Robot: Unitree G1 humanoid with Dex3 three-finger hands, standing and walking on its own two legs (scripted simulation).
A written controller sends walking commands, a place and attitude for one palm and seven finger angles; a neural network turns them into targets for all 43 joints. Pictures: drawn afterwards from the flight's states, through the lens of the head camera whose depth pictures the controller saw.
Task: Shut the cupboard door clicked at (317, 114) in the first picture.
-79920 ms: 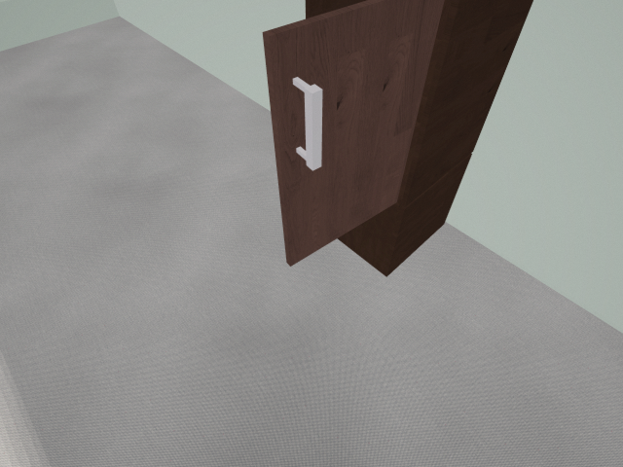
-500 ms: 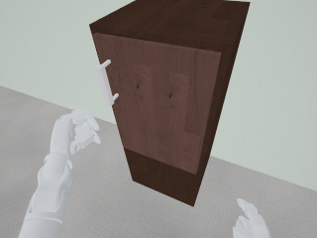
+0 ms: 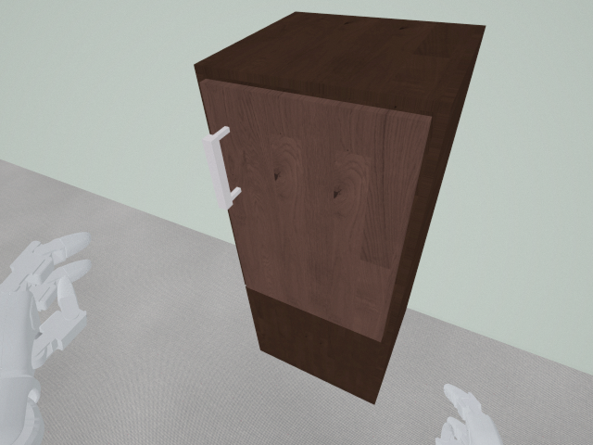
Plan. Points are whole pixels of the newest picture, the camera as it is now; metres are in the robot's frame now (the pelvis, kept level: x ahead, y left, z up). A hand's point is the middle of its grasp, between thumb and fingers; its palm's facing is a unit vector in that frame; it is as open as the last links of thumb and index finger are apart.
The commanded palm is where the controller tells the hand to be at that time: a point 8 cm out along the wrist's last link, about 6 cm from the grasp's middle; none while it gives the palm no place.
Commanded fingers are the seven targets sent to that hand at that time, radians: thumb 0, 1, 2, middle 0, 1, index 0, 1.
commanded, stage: draw the hand back to the body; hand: left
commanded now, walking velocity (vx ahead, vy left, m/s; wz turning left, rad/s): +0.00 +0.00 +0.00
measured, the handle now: (224, 169) +0.58 +0.21 +0.09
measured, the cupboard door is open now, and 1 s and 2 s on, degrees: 0 0 0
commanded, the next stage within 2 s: step back with the hand held close in 0.40 s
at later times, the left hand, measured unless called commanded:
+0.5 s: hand (73, 319) +0.19 +0.26 +0.16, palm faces +0.46 -0.80 -0.39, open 7.4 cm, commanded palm +0.14 +0.30 +0.17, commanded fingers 0.00 0.90 0.90 -0.20 -0.30 -0.20 -0.30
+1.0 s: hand (35, 343) +0.16 +0.29 +0.16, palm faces +0.40 -0.78 -0.48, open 7.4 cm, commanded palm +0.10 +0.32 +0.17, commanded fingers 0.00 0.90 0.90 -0.20 -0.30 -0.20 -0.30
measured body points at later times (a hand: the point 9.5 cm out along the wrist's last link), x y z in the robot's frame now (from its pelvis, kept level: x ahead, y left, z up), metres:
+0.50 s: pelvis +0.00 +0.00 +0.00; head -0.03 -0.03 +0.45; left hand +0.16 +0.30 +0.18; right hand +0.19 -0.22 -0.09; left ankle +0.00 +0.12 -0.74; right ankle -0.01 -0.12 -0.74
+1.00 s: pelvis -0.04 +0.02 -0.01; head -0.04 +0.02 +0.44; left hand +0.13 +0.33 +0.18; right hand +0.13 -0.22 -0.08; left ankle +0.00 +0.12 -0.74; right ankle -0.01 -0.12 -0.74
